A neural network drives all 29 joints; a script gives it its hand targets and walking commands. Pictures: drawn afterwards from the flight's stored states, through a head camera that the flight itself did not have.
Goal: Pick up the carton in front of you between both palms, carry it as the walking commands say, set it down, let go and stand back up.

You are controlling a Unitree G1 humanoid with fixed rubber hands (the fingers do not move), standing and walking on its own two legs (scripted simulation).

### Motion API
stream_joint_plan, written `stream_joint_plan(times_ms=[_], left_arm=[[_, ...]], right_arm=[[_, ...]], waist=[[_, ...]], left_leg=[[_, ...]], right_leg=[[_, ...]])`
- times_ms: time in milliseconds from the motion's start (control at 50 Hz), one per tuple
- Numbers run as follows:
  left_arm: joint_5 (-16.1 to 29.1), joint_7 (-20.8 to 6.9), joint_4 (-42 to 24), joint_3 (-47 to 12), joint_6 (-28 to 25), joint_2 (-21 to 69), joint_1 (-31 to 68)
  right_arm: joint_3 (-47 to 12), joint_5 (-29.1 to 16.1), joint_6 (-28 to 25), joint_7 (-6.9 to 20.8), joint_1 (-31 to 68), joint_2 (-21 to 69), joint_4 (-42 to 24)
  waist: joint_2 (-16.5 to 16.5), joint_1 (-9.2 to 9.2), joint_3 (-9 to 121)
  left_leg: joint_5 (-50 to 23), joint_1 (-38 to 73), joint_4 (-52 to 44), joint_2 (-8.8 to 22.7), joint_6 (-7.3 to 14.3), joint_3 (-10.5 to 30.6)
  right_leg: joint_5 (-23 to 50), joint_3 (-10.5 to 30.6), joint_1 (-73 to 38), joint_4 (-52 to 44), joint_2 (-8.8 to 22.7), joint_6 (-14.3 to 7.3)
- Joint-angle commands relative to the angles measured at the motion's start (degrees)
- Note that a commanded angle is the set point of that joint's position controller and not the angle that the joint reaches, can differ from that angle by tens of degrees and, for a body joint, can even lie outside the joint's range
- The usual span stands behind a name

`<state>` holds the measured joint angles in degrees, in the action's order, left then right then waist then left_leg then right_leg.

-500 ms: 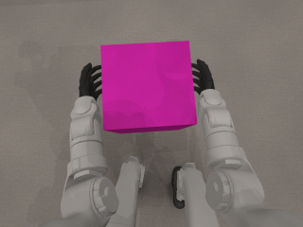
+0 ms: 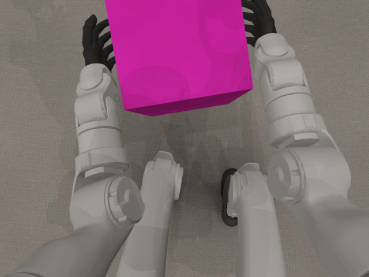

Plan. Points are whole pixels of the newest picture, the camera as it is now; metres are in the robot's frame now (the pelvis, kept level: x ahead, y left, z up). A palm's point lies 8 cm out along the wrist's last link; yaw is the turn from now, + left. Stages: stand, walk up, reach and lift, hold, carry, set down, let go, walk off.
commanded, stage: set down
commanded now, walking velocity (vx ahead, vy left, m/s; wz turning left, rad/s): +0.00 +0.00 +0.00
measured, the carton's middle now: (181, 59) +0.51 +0.09 -0.18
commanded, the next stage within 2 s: none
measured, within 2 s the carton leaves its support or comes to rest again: rests again in 1.24 s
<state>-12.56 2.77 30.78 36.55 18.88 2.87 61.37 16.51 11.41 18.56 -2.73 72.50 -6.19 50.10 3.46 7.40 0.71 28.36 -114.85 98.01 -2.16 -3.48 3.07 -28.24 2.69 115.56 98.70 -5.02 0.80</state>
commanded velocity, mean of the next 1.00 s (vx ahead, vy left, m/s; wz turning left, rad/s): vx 0.00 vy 0.00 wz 0.00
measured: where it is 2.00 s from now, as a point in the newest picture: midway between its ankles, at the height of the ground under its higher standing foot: (197, 202)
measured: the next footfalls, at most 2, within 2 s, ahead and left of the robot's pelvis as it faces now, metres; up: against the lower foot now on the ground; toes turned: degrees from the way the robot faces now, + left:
none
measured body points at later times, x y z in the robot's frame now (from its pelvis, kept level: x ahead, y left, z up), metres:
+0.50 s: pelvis +0.00 +0.00 -0.09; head +0.38 +0.02 +0.14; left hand +0.50 +0.25 -0.26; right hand +0.60 -0.04 -0.27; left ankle +0.10 +0.14 -0.47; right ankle +0.10 -0.11 -0.47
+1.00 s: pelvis +0.00 -0.01 -0.12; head +0.38 +0.01 +0.11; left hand +0.50 +0.25 -0.29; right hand +0.60 -0.04 -0.31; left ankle +0.10 +0.14 -0.47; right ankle +0.10 -0.11 -0.47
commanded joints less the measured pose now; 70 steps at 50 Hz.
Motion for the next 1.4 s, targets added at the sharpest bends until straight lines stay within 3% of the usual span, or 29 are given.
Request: stream_joint_plan(times_ms=[0,260,520,700,860,1040,1380], left_arm=[[7.5,-14.0,3.4,-29.8,0.3,43.8,38.7],[10.7,-13.8,2.5,-28.5,-1.0,36.9,47.4],[16.6,-12.7,0.4,-31.0,-2.5,32.3,55.1],[17.5,-13.2,4.7,-31.3,-2.8,34.9,53.7],[15.6,-13.2,7.9,-27.4,-4.1,32.9,52.0],[13.1,-14.0,11.1,-23.9,-4.6,28.8,50.4],[10.3,-14.1,16.9,-18.0,-4.5,21.8,46.6]], right_arm=[[-19.5,-6.6,-2.6,10.0,33.4,49.8,-1.8],[-22.7,-10.7,-3.4,8.6,42.4,42.2,0.5],[-28.7,-17.3,-5.1,8.7,49.9,37.2,0.9],[-26.5,-16.1,-6.3,9.6,46.9,37.7,4.6],[-26.2,-16.4,-7.7,9.7,47.6,35.3,6.2],[-23.5,-14.7,-7.7,9.7,45.0,30.9,11.4],[-17.9,-9.7,-6.4,11.0,39.8,22.8,18.7]], waist=[[3.2,4.51,61.9],[5.5,7.19,61.6],[6.9,9.34,63.9],[6.1,7.59,54.2],[8.1,8.37,47.1],[6.7,8.37,35.1],[4.4,5.31,19.8]], left_leg=[[-16.1,30.0,-6.1,-5.9,-0.6,-8.1],[-18.0,22.6,3.8,-4.6,-1.0,-9.6],[-24.6,24.0,11.5,-3.5,-1.1,-9.8],[-24.4,20.9,13.5,-3.7,-0.8,-8.5],[-20.8,16.6,14.8,-3.6,-0.2,-8.4],[-14.3,10.8,16.2,-3.0,-0.2,-9.0],[-8.7,5.0,17.8,-2.8,0.2,-8.0]], right_leg=[[10.6,-5.1,-32.6,-5.4,-6.2,-0.7],[13.6,-4.5,-32.4,5.3,-5.0,-0.8],[19.6,-4.1,-34.4,15.2,-4.0,-1.5],[17.8,-4.4,-26.1,17.4,-3.6,-2.2],[14.5,-3.5,-22.2,18.2,-3.2,-2.1],[9.7,-2.0,-19.6,18.1,-3.1,-2.6],[5.6,-0.7,-15.3,19.0,-2.1,-3.8]])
